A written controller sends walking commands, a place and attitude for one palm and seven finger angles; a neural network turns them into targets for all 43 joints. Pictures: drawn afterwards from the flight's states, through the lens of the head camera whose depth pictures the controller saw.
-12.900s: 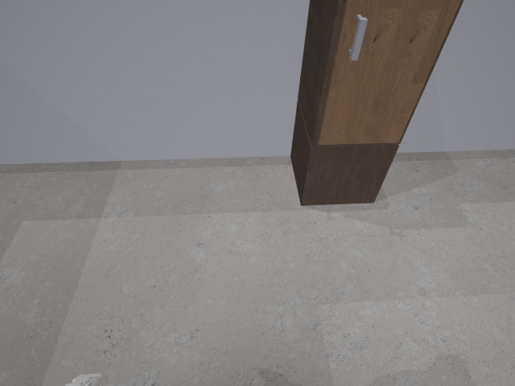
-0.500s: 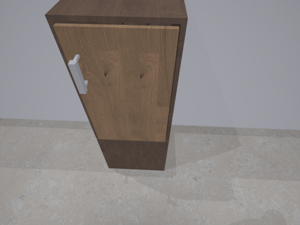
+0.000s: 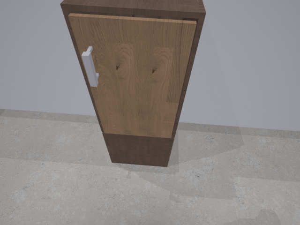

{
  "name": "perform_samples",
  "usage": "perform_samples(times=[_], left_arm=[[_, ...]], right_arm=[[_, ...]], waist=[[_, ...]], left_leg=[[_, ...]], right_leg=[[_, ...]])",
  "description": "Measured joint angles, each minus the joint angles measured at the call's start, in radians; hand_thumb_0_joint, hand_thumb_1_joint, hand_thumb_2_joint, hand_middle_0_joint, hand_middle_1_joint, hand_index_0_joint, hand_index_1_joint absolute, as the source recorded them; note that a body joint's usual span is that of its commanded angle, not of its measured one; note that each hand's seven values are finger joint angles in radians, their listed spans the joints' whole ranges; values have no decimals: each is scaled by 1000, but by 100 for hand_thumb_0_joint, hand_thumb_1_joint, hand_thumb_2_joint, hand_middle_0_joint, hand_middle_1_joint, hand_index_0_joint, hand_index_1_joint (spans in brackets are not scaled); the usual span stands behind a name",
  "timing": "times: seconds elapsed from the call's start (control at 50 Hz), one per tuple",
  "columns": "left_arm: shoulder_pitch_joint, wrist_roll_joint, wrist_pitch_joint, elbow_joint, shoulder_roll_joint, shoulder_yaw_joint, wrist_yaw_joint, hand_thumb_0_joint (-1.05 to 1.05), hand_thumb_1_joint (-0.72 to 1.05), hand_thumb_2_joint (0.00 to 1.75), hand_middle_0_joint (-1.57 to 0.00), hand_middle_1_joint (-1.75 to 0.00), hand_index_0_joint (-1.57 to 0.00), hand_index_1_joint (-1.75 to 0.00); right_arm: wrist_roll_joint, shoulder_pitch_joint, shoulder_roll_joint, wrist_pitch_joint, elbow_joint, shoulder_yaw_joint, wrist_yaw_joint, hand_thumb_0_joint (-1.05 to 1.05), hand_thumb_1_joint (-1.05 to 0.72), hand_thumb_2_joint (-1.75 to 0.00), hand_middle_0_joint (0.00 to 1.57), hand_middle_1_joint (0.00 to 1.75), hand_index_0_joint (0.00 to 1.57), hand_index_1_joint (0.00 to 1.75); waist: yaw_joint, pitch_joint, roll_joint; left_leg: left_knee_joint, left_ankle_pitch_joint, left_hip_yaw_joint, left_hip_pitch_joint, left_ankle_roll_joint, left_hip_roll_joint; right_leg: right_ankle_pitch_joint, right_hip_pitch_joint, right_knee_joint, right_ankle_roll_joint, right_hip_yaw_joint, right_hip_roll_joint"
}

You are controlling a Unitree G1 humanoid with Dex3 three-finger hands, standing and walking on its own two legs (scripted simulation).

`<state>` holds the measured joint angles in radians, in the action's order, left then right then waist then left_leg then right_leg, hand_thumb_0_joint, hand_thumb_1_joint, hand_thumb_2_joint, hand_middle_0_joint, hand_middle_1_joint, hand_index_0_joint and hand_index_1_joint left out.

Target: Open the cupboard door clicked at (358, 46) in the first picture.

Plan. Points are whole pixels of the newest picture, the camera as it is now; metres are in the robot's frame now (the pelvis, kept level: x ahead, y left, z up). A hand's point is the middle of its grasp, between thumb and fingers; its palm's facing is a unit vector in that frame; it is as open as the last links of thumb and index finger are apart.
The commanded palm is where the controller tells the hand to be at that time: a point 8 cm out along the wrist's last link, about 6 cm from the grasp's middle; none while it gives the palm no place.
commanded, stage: come to a stop and stand still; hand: left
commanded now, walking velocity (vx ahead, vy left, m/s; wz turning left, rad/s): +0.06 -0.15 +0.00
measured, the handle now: (92, 66) +0.55 +0.24 +0.10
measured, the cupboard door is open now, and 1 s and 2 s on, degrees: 0 0 0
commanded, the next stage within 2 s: look again from close up in 1.24 s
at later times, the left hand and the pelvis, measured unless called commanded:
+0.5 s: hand out of the picture +0.03 +0.17 -0.17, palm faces +0.04 -0.98 -0.20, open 7.2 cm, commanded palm none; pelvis +0.03 +0.00 +0.00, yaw -1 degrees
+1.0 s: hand out of the picture +0.00 +0.14 -0.17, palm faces +0.06 -0.99 -0.16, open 7.3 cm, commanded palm none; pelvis +0.01 -0.02 +0.01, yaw +0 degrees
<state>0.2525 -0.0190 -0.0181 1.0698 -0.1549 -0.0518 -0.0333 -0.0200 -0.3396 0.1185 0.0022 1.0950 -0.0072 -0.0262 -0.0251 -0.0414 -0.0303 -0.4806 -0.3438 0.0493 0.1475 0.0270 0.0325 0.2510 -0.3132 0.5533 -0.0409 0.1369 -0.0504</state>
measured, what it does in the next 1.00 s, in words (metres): stands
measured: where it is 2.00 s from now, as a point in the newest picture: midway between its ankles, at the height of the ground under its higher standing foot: outside the picture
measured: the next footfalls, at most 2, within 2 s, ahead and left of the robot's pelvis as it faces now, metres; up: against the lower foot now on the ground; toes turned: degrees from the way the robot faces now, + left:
none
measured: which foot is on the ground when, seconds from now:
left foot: down 0.00-1.00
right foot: down 0.00-1.00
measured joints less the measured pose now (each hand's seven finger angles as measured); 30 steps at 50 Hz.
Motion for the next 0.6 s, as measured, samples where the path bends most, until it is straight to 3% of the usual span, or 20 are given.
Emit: perform_samples(times=[0.14,0.32,0.6], left_arm=[[-22,-3,-2,-6,-7,13,3,0,92,90,-20,-30,-20,-30],[-13,7,19,24,1,27,1,0,95,90,-20,-30,-20,-30],[16,7,22,54,14,42,0,1,94,90,-20,-30,-20,-30]], right_arm=[[-2,-8,-11,-23,0,16,-15,0,-91,-90,20,29,20,30],[3,21,-32,-34,31,27,-21,0,-91,-90,20,29,20,30],[9,46,-14,-30,58,18,-23,0,-91,-90,20,29,20,30]], waist=[[4,-6,8],[19,-16,31],[9,-24,24]], left_leg=[[23,0,5,-40,18,14],[50,-11,9,-87,2,-11],[71,-6,-5,-108,-17,-26]], right_leg=[[8,27,1,17,-24,-2],[11,75,-37,9,-25,27],[16,98,-54,-8,-8,41]])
